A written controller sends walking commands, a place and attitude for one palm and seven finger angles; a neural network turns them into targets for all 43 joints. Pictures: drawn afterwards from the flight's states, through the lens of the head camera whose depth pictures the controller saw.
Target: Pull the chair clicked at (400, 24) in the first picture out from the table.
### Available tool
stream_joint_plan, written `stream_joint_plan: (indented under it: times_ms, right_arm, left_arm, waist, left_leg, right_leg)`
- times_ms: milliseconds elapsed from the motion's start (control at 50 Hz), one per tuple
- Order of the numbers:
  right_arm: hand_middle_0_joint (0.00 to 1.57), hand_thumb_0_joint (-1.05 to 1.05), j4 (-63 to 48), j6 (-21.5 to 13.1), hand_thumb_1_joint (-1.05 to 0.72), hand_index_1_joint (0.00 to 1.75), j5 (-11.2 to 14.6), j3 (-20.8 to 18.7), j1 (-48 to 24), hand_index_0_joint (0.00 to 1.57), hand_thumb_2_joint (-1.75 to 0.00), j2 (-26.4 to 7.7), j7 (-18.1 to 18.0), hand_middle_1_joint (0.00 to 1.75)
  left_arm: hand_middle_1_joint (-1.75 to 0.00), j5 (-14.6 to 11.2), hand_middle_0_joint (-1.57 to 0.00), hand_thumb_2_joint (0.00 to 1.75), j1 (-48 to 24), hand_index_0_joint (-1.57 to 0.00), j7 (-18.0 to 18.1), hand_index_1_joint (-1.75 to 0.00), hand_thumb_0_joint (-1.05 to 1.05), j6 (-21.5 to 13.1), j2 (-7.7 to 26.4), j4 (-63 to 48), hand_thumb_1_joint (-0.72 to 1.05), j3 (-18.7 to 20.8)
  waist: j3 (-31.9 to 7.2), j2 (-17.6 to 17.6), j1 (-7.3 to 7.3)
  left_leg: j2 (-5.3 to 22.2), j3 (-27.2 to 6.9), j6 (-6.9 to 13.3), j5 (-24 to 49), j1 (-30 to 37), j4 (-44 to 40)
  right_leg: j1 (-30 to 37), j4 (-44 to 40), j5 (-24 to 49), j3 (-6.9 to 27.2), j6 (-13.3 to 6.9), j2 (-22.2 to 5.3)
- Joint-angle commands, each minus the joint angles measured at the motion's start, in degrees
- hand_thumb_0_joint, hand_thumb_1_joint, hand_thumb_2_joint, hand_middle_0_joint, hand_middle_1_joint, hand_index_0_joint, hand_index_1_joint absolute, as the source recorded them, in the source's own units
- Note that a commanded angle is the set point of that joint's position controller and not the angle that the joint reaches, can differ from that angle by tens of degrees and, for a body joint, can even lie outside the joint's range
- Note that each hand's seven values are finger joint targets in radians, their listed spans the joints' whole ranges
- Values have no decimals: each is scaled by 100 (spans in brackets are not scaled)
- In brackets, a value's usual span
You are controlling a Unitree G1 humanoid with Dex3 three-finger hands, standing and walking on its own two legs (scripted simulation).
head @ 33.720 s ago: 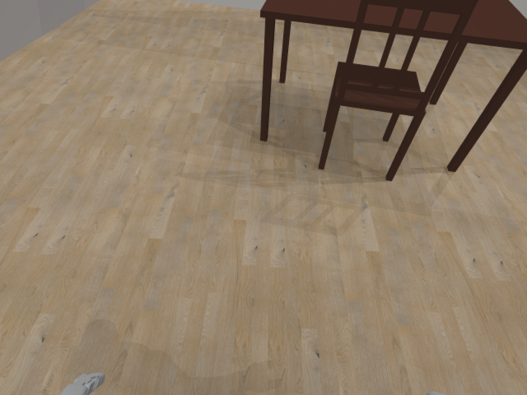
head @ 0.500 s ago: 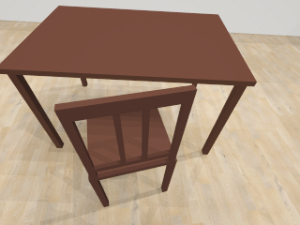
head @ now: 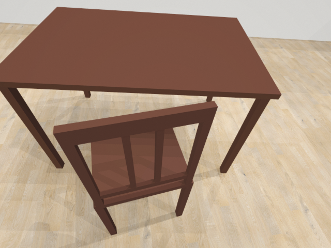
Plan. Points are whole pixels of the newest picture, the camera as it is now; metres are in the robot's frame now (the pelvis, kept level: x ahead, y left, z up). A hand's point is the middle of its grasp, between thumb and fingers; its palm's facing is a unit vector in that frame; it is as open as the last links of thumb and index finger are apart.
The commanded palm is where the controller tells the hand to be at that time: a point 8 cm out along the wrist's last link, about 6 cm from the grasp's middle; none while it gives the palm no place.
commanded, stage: look again from close up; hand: left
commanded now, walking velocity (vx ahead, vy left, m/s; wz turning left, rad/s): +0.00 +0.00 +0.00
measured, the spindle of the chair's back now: (129, 164) +0.37 +0.13 -0.08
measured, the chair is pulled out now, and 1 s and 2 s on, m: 0.18 0.18 0.18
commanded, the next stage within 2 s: shuffle to correct the standing spot in 0.42 s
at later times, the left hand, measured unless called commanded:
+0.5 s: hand out of the picture -0.01 +0.17 -0.18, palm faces +0.01 -0.98 -0.18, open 7.4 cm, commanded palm none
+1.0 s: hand out of the picture -0.03 +0.14 -0.18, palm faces +0.14 -0.96 -0.23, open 7.4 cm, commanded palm none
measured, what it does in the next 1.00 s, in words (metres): stands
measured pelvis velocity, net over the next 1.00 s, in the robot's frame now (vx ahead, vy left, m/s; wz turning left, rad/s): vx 0.00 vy -0.05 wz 0.14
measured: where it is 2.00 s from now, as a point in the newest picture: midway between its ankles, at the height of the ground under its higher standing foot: outside the picture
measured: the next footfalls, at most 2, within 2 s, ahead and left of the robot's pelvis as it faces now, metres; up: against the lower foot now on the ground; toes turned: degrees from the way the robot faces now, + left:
right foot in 1.56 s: +0.08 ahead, -0.27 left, +0.00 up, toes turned +24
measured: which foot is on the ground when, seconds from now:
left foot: down 0.00-1.00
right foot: down 0.00-1.00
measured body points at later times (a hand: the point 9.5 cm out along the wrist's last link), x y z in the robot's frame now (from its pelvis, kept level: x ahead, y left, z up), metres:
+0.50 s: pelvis +0.00 +0.00 +0.00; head +0.01 +0.02 +0.45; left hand -0.01 +0.23 -0.16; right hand +0.00 -0.22 -0.15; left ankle -0.01 +0.07 -0.74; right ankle -0.04 -0.14 -0.74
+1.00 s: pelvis +0.00 -0.05 +0.00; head +0.03 -0.04 +0.44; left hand -0.03 +0.19 -0.16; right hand +0.04 -0.28 -0.16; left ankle -0.01 +0.07 -0.74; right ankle -0.04 -0.14 -0.74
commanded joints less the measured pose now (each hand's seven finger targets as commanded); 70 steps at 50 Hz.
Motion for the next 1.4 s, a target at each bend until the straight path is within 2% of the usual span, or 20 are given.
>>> stream_joint_plan:
  times_ms: [0, 500, 760, 840, 920, 980, 1000, 1020, 1060, 1100, 1140, 1160, 1180, 1200, 1220, 1240, 1260, 1300, 1340, 1380]
  right_arm:
    - [20, 0, -179, -113, -90, 30, 12, -111, 317, 20, -90, -665, -6, 30]
    - [20, 0, -86, -108, -90, 30, 24, -105, 379, 20, -90, -647, 1, 30]
    - [20, 0, -188, 1, -90, 30, -12, -301, 326, 20, -90, -852, -29, 30]
    - [20, 0, -283, 34, -90, 30, -29, -358, 310, 20, -90, -896, -40, 30]
    - [20, 0, -411, 81, -90, 30, -34, -358, 174, 20, -90, -783, -22, 30]
    - [20, 0, -514, 135, -90, 30, -33, -334, 124, 20, -90, -577, -9, 30]
    - [20, 0, -539, 170, -90, 30, -50, -332, 102, 20, -90, -521, -18, 30]
    - [20, 0, -569, 193, -90, 30, -65, -352, 22, 20, -90, -522, -26, 30]
    - [20, 0, -608, 220, -90, 30, -63, -383, -32, 20, -90, -504, -39, 30]
    - [20, 0, -633, 218, -90, 30, -33, -345, -96, 20, -90, -430, -45, 30]
    - [20, 0, -547, 192, -90, 30, -32, -304, 211, 20, -90, -388, -37, 30]
    - [20, 0, -421, 164, -90, 30, -48, -300, 511, 20, -90, -392, -21, 30]
    - [20, 0, -360, 120, -90, 30, -84, -302, 882, 20, -90, -554, -36, 30]
    - [20, 0, -387, 70, -90, 30, -134, -367, 1115, 20, -90, -995, -82, 30]
    - [20, 0, -474, 120, -90, 30, -92, -372, 1031, 20, -90, -1204, -117, 30]
    - [20, 0, -587, 129, -90, 30, -91, -351, 582, 20, -90, -1202, -119, 30]
    - [20, 0, -704, 85, -90, 30, -104, -333, 167, 20, -90, -1141, -121, 30]
    - [20, 0, -823, 44, -90, 30, -117, -328, -355, 20, -90, -1014, -86, 30]
    - [20, 0, -846, 62, -90, 30, -121, -366, -349, 20, -90, -1038, -41, 30]
    - [20, 0, -854, 112, -90, 30, -130, -423, -261, 20, -90, -1127, 2, 30]
  left_arm:
    - [-30, -18, -20, 90, 447, -20, 53, -30, 0, -57, 486, -133, 90, 81]
    - [-30, -3, -20, 90, 593, -20, 48, -30, 0, -33, 424, -52, 90, 68]
    - [-30, 16, -20, 90, 621, -20, 31, -30, 0, 90, 444, -259, 90, 163]
    - [-30, 26, -20, 90, 735, -20, 33, -30, 0, 96, 447, -342, 90, 207]
    - [-30, 37, -20, 90, 758, -20, 33, -30, 0, 119, 520, -486, 90, 252]
    - [-30, 56, -20, 90, 723, -20, 31, -30, 0, 156, 713, -634, 90, 302]
    - [-30, 61, -20, 90, 657, -20, 37, -30, 0, 165, 739, -718, 90, 318]
    - [-30, 85, -20, 90, 599, -20, 36, -30, 0, 164, 743, -780, 90, 316]
    - [-30, 133, -20, 90, 481, -20, 40, -30, 0, 177, 691, -871, 90, 311]
    - [-30, 157, -20, 90, 445, -20, 49, -30, 0, 157, 708, -855, 90, 290]
    - [-30, 110, -20, 90, 376, -20, 47, -30, 0, 138, 779, -852, 90, 295]
    - [-30, 44, -20, 90, 273, -20, 23, -30, 0, 142, 791, -887, 90, 287]
    - [-30, -8, -20, 90, 239, -20, 6, -30, 0, 143, 746, -936, 90, 274]
    - [-30, -55, -20, 90, 400, -20, -2, -30, 0, 143, 484, -1016, 90, 237]
    - [-30, -65, -20, 90, 344, -20, 30, -30, 0, 173, 544, -1066, 90, 190]
    - [-30, -6, -20, 90, 269, -20, 48, -30, 0, 245, 718, -1075, 90, 233]
    - [-30, 15, -20, 90, 240, -20, 50, -30, 0, 288, 666, -1026, 90, 233]
    - [-30, 59, -20, 90, 209, -20, -9, -30, 0, 311, 698, -976, 90, 253]
    - [-30, 35, -20, 90, 295, -20, -51, -30, 0, 313, 576, -896, 90, 223]
    - [-30, 12, -20, 90, 294, -20, -68, -30, 0, 286, 475, -864, 90, 201]
  waist:
    - [-19, 172, 43]
    - [270, 157, 33]
    - [194, 500, 8]
    - [-147, 534, 15]
    - [-112, 15, 40]
    - [-115, -690, 36]
    - [-63, -834, 28]
    - [3, -742, 30]
    - [179, -489, 19]
    - [324, -260, -9]
    - [124, -99, -150]
    - [103, 10, -257]
    - [-56, 291, -392]
    - [-281, 1500, -374]
    - [-283, 1597, -351]
    - [-132, 1235, -200]
    - [57, 1514, -30]
    - [433, 1130, 143]
    - [232, 939, 133]
    - [88, 653, 60]
  left_leg:
    - [872, -819, -73, 1695, 464, -398]
    - [860, -911, -67, 868, 361, -727]
    - [1277, -2099, 267, 902, -143, -755]
    - [1226, -2080, 257, 1366, -186, -428]
    - [851, -1458, 37, 1230, -828, 181]
    - [298, -642, -199, 493, -1256, 1233]
    - [209, -423, -275, -424, -1388, 1760]
    - [214, -320, -302, -1190, -1545, 2366]
    - [325, -164, -312, -1637, -1725, 3147]
    - [399, -75, -332, -1722, -1627, 2834]
    - [402, 27, -294, -996, -947, 1422]
    - [327, 59, -256, 5, -442, 597]
    - [673, -383, -103, 1498, 274, -135]
    - [2004, -2257, 586, 3602, 1014, -437]
    - [2735, -3013, 1236, 4465, 699, -659]
    - [2710, -2793, 1271, 3425, 10, -812]
    - [2541, -2725, 1138, 2665, -470, -944]
    - [2082, -2095, 835, 1902, -790, -899]
    - [1790, -1721, 652, 1474, -631, -770]
    - [1682, -1627, 544, 839, -480, -732]
  right_leg:
    - [-345, -253, 1215, 245, -240, -462]
    - [-471, -446, 726, 245, -241, -476]
    - [-579, 179, 28, -435, -117, -284]
    - [-368, 160, 253, -461, -154, -313]
    - [100, -91, 809, -291, -339, -550]
    - [274, -428, 1310, 173, -788, -1119]
    - [230, -526, 1590, 248, -1020, -1332]
    - [142, -578, 2008, 286, -1219, -1465]
    - [2, -580, 2606, 188, -1546, -1599]
    - [69, -311, 3539, -64, -1616, -1488]
    - [156, 351, 4198, -456, -1368, -1228]
    - [17, 854, 4198, -710, -1087, -994]
    - [-381, 1631, 3474, -886, -712, -779]
    - [-1446, 2716, 611, -1067, -231, -165]
    - [-1638, 3554, -1767, -443, -110, -17]
    - [-1391, 3793, -1896, 10, -152, -190]
    - [-1400, 3811, -1731, 69, -126, -280]
    - [-1404, 3625, -1349, 12, -67, -368]
    - [-1219, 2985, -1204, -231, -12, -348]
    - [-1053, 2194, -1174, -446, 46, -302]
